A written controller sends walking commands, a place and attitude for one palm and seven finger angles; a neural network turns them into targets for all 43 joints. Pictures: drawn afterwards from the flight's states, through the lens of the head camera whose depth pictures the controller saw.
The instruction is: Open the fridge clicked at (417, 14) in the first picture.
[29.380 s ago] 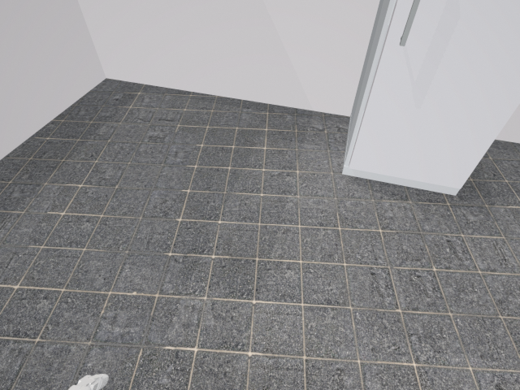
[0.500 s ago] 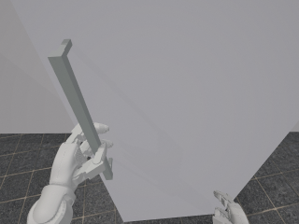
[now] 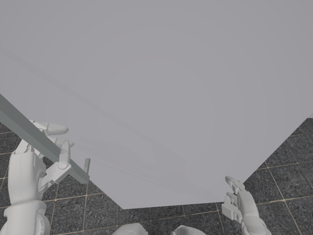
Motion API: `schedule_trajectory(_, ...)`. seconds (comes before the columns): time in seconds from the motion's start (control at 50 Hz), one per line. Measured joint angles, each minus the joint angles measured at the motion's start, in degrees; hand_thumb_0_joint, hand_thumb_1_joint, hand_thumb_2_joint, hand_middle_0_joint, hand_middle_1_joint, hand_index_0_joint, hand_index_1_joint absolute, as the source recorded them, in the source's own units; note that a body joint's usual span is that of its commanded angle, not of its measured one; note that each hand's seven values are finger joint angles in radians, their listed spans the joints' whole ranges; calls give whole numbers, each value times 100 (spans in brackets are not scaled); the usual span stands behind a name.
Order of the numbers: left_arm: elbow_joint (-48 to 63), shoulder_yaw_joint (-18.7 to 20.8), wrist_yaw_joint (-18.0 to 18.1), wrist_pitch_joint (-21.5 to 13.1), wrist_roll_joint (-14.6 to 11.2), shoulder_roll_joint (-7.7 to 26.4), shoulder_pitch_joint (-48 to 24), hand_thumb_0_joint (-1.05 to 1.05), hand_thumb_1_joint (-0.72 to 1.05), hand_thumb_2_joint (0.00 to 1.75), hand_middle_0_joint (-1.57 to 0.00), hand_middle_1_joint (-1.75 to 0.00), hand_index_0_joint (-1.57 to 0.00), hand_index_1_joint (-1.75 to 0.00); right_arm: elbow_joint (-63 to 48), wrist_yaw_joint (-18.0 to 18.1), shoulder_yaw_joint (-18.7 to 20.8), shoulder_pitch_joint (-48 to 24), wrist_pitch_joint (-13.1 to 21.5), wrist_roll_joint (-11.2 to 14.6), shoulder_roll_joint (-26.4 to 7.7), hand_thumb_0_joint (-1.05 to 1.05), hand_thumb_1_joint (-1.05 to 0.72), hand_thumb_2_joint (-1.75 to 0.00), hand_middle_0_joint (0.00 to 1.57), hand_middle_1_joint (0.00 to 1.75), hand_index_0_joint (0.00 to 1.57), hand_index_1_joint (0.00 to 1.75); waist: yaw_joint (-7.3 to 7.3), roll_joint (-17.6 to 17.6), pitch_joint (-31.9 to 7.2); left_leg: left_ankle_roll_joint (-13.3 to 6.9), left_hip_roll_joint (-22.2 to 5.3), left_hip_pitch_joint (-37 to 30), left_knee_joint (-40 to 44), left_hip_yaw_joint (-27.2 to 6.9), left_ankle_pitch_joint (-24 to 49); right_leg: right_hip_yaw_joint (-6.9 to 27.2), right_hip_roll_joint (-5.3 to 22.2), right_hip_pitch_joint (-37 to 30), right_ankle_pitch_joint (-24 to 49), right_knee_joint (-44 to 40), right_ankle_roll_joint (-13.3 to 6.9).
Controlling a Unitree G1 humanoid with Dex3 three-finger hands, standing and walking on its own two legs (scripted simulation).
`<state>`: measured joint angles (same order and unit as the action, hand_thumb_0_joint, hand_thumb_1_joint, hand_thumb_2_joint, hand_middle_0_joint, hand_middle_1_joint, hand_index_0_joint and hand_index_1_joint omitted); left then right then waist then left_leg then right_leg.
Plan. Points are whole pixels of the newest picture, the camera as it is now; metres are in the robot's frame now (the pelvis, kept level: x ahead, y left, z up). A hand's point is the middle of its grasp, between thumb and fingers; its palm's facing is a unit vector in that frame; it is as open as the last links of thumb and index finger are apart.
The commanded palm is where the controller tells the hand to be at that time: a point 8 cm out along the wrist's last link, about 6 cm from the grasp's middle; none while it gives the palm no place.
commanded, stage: walk backward, drawing the door open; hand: left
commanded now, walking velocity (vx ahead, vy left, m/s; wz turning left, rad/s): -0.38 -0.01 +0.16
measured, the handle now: (48, 135) +0.26 +0.21 +0.18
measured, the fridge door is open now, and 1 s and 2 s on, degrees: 8 49 74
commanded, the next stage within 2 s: stop walking and hold the door back in 1.52 s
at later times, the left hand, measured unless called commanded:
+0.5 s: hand out of the picture +0.09 +0.13 +0.14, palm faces +0.56 -0.78 -0.27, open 6.1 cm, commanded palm +0.03 +0.16 +0.15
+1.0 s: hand out of the picture -0.07 -0.02 +0.15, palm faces +0.76 -0.59 -0.28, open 6.2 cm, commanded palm -0.14 +0.00 +0.15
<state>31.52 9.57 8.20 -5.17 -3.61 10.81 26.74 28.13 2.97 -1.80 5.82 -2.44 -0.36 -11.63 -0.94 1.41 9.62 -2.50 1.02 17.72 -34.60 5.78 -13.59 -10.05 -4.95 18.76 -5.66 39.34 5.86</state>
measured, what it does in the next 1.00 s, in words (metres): steps to the right, turning left: left foot, then right foot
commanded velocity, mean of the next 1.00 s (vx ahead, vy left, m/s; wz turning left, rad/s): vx -0.22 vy -0.15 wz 0.63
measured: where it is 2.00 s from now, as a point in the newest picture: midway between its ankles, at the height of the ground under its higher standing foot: outside the picture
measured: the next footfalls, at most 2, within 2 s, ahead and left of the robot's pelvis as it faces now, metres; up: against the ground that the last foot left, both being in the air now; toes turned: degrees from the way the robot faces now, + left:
left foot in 0.02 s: +0.10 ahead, +0.14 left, +0.00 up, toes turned +1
right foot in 0.22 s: -0.01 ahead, -0.24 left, +0.00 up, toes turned +11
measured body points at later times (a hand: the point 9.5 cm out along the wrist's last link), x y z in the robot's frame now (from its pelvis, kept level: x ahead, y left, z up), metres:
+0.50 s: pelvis -0.11 -0.15 -0.02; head -0.05 -0.11 +0.42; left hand +0.06 +0.17 +0.16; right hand +0.10 -0.35 -0.12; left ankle -0.14 -0.04 -0.75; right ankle -0.05 -0.25 -0.72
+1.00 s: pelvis -0.18 -0.33 -0.01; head -0.14 -0.32 +0.44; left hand -0.12 +0.01 +0.17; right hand +0.08 -0.44 -0.12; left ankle -0.26 -0.23 -0.66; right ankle -0.13 -0.39 -0.75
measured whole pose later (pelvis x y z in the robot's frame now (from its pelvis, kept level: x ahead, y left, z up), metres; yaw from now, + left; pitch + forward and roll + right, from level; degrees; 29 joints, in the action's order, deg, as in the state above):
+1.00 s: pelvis -0.18 -0.33 -0.01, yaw +36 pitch -1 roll +3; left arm 22.6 12.5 6.6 -6.4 -2.8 15.2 12.3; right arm 37.4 4.9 0.7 10.0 5.0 -2.0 -11.5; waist 1.6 -0.8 6.7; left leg 3.4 1.7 30.1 -66.5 1.2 -26.7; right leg -7.2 2.6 13.5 -16.3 30.8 -3.4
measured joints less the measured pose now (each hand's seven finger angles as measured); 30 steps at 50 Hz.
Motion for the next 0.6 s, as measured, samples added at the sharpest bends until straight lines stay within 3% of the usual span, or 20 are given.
schedule_trajectory(0.02, 89, 68, 81, 46, -44, 60, 48, -2, 66, 83, -46, -140, -35, -140, -187, 3, 7, 65, 56, -59, -75, 1, -90, -90, 20, 30, 21, 30, 39, 240, -113, -305, -214, -89, 480, -285, 958, 55, -204, 426, -715, 1184, -38)
schedule_trajectory(0.04, 112, 150, 137, 53, -39, 194, 14, -3, 66, 83, -46, -140, -34, -140, -249, 36, 69, 100, 162, -101, -89, 1, -90, -90, 20, 30, 21, 30, 104, 377, -201, -150, -361, -69, 450, -540, 911, 233, -282, 749, -1435, 2291, -148)
schedule_trajectory(0.08, -92, 320, 163, 89, -34, 505, -327, -4, 64, 82, -46, -140, -32, -140, 28, 44, 239, 25, 290, -102, 67, 1, -90, -90, 20, 30, 21, 30, 126, 134, -221, 319, -266, 110, -12, -679, 301, 1102, -82, 905, -2257, 3500, -305)
schedule_trajectory(0.12, -321, 397, 180, 58, -11, 562, -616, -4, 65, 81, -46, -140, -32, -140, 240, 39, 294, 50, 445, -68, 89, 1, -90, -90, 20, 30, 21, 30, 114, 67, -310, 562, -257, 346, -157, -884, 196, 1614, 247, 733, -2466, 3210, -357)
schedule_trajectory(0.16, -391, 558, 193, 84, -58, 604, -811, -4, 66, 81, -46, -140, -31, -140, 342, 73, 240, 103, 657, -67, 95, 1, -90, -90, 20, 30, 20, 30, 112, 95, -307, 696, -358, 595, -153, -1146, 358, 1753, 501, 371, -2469, 2140, -348)
schedule_trajectory(0.22, -460, 907, 195, -11, -96, 739, -1160, -5, 66, 81, -46, -140, -28, -140, 425, 61, 147, 202, 929, -65, 134, 1, -90, -90, 20, 30, 20, 30, 79, 146, -161, 689, -538, 1067, -298, -1623, 464, 1536, 553, -254, -1876, 310, -323)
schedule_trajectory(0.24, -508, 964, 173, -82, -70, 680, -1284, -5, 66, 81, -46, -140, -28, -140, 525, 52, 151, 191, 958, -60, 93, 0, -90, -90, 20, 30, 20, 30, 128, 259, 0, 616, -550, 1178, -505, -1839, 104, 1329, 439, -282, -1779, 258, -341)
schedule_trajectory(0.26, -552, 981, 151, -146, -40, 643, -1349, -5, 66, 81, -46, -140, -27, -140, 656, 58, 154, 208, 947, -61, 61, 0, -90, -90, 20, 30, 20, 30, 164, 266, 89, 573, -438, 1323, -1000, -1835, -403, 1186, 425, -272, -1740, 249, -377)
schedule_trajectory(0.3, -566, 951, 144, -228, 43, 589, -1334, -4, 66, 80, -46, -140, -28, -140, 894, 61, 193, 311, 881, -68, 22, 1, -90, -90, 20, 30, 21, 30, 84, 69, 103, 487, -81, 1515, -2262, -1536, -1090, 1138, 545, -191, -1640, 159, -452)
schedule_trajectory(0.34, -519, 921, 146, -274, 105, 536, -1236, -4, 66, 79, -46, -140, -29, -140, 988, 107, 218, 434, 820, -95, -17, 1, -90, -90, 20, 30, 21, 30, 39, -114, 68, 459, 77, 1379, -2753, -1091, -1258, 1126, 652, -148, -1446, -65, -507)
schedule_trajectory(0.38, -492, 883, 133, -345, 125, 572, -1145, -4, 66, 79, -46, -140, -31, -140, 957, 177, 207, 566, 797, -118, -60, 1, -90, -90, 20, 30, 21, 30, 162, -210, -22, 441, 91, 966, -2224, -727, -1219, 953, 742, -104, -1272, -264, -537)
schedule_trajectory(0.44, -354, 770, 88, -396, 68, 721, -1090, -4, 64, 78, -46, -140, -33, -140, 828, 273, 233, 706, 854, -156, -133, 1, -90, -90, 20, 30, 21, 30, 396, -225, -225, 386, 19, 105, -547, -453, -554, 576, 809, 150, -1251, -137, -550)
schedule_trajectory(0.48, -363, 696, 92, -427, 13, 855, -1290, -4, 63, 78, -46, -140, -34, -140, 829, 303, 316, 587, 877, -136, -31, 1, -90, -90, 20, 30, 21, 30, 402, -455, -121, 104, 149, -81, -75, -438, -668, 668, 901, 528, -1636, 636, -469)
schedule_trajectory(0.54, -664, 527, 56, -364, 124, 769, -1664, -2, 64, 79, -46, -140, -35, -140, 887, 154, 307, 399, 987, -108, 96, 1, -90, -90, 20, 30, 20, 30, 354, -387, 123, 147, 19, -200, 198, -699, -102, 832, 533, 916, -2621, 1858, -355)
schedule_trajectory(0.6, -969, 366, -14, -203, 170, 708, -1911, 0, 65, 79, -46, -140, -35, -140, 916, 20, 269, 315, 1111, -57, 208, 1, -90, -90, 20, 30, 20, 30, 408, -153, 114, 305, -192, -266, 634, -1130, 325, 864, 284, 1118, -2253, 2146, -259)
